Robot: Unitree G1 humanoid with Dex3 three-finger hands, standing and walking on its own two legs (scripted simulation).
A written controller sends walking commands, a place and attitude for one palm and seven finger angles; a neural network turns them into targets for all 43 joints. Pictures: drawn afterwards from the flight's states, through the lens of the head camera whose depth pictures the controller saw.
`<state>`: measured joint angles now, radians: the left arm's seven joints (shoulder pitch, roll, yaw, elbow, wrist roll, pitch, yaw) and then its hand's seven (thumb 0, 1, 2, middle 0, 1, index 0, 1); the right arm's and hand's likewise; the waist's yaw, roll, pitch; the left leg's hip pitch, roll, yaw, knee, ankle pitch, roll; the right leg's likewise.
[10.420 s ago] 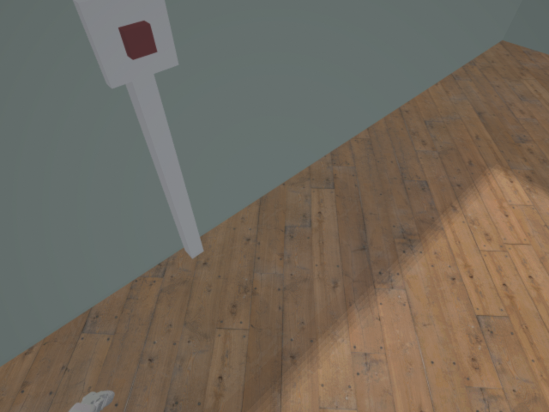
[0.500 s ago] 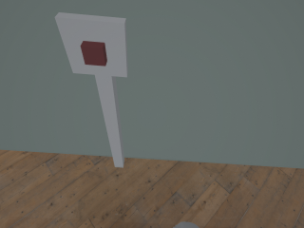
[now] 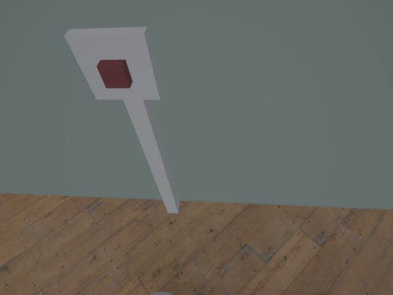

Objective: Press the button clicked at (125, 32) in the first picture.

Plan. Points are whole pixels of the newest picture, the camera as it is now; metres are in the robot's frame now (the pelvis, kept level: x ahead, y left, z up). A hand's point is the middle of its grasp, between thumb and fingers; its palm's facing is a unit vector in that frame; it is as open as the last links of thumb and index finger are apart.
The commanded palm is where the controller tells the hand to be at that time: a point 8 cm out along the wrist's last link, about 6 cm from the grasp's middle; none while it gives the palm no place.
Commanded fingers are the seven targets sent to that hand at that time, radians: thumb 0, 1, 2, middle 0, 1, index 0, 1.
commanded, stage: come to a stop and stand still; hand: left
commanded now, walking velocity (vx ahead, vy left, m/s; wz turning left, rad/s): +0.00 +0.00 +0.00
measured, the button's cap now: (115, 73) +0.56 +0.24 +0.15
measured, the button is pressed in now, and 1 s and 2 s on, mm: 0 0 0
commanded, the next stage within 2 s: look again from close up in 0.68 s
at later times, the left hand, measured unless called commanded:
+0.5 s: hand out of the picture +0.02 +0.27 -0.18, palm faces -0.01 -0.97 -0.23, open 7.4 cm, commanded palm none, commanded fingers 0.00 0.90 0.90 -0.20 -0.30 -0.20 -0.30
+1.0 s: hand out of the picture +0.02 +0.25 -0.18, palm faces -0.03 -0.98 -0.20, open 7.3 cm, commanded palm none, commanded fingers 0.00 0.90 0.90 -0.20 -0.30 -0.20 -0.30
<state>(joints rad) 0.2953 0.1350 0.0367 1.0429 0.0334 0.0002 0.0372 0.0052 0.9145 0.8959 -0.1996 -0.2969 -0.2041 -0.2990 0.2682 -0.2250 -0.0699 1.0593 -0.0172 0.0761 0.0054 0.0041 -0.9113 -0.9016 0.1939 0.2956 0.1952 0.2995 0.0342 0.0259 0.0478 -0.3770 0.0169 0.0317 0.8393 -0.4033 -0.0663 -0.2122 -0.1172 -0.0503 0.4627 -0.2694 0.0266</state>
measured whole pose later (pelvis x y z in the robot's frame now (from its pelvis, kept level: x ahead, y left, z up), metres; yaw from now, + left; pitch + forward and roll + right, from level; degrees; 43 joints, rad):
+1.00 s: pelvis +0.01 +0.08 -0.01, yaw -2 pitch +0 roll +0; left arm 0.28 0.15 -0.01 1.08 0.01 0.01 0.03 0.01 0.92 0.90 -0.19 -0.30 -0.20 -0.30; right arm 0.32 -0.15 0.02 1.10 -0.02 -0.01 -0.02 0.00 -0.91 -0.90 0.20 0.30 0.20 0.30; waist -0.01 0.01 0.03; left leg -0.14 -0.05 0.11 0.44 -0.30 0.07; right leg -0.19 -0.07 0.03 0.48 -0.29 0.05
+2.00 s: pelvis +0.08 +0.05 -0.01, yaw +0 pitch +0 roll -1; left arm 0.27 0.15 0.03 1.08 0.02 0.02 0.03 0.01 0.92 0.90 -0.19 -0.30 -0.20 -0.30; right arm 0.30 -0.09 0.01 1.10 -0.02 -0.02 -0.05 0.00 -0.92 -0.90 0.20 0.30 0.20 0.30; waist 0.00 -0.02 0.07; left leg -0.09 0.00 0.10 0.44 -0.35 0.04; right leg -0.31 -0.05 -0.04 0.70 -0.42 -0.01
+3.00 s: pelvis +0.06 +0.00 -0.01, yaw +1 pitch +2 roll +0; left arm 0.36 0.11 -0.01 1.05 0.02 -0.01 0.03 0.01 0.91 0.90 -0.19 -0.30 -0.20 -0.30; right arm 0.33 -0.15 -0.01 1.04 -0.03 0.03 -0.01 0.00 -0.91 -0.90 0.20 0.30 0.20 0.30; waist -0.02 0.03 0.02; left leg -0.31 0.03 0.01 0.64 -0.34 0.01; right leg -0.21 0.05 -0.06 0.52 -0.34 -0.06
